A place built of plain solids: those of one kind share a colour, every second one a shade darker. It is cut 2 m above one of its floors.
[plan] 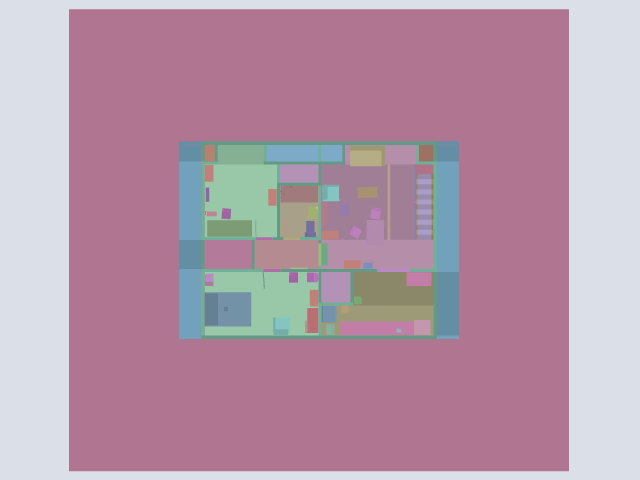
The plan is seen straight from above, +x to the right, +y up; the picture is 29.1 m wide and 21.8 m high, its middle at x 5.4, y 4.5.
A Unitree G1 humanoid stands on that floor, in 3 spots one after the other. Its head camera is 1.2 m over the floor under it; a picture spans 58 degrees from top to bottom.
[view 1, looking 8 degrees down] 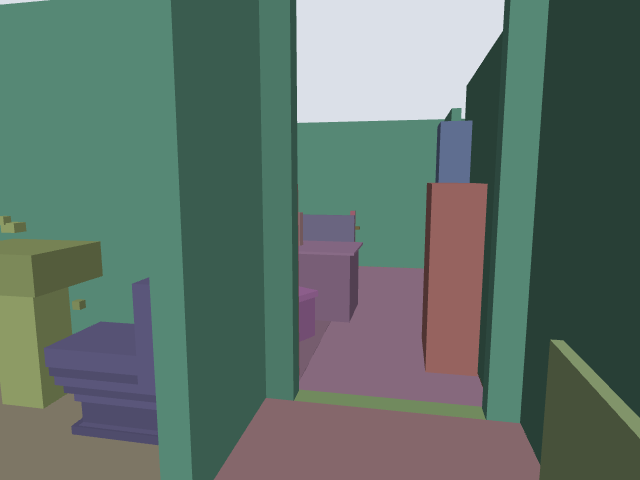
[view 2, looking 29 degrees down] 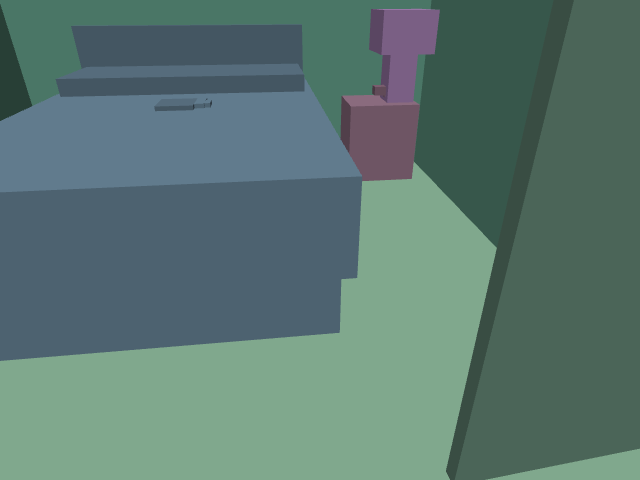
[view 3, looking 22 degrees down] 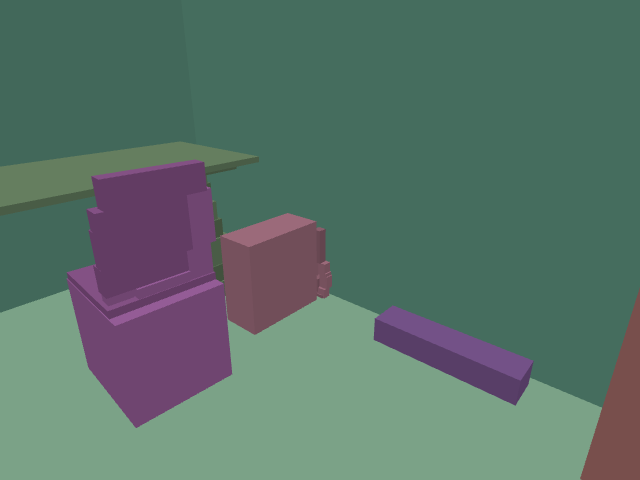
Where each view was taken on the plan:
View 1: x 3.17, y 3.77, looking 11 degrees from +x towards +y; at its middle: stair_guard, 6.70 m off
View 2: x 3.58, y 1.82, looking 173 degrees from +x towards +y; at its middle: double_bed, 1.50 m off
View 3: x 1.82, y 7.17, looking -139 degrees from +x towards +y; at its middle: tower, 2.29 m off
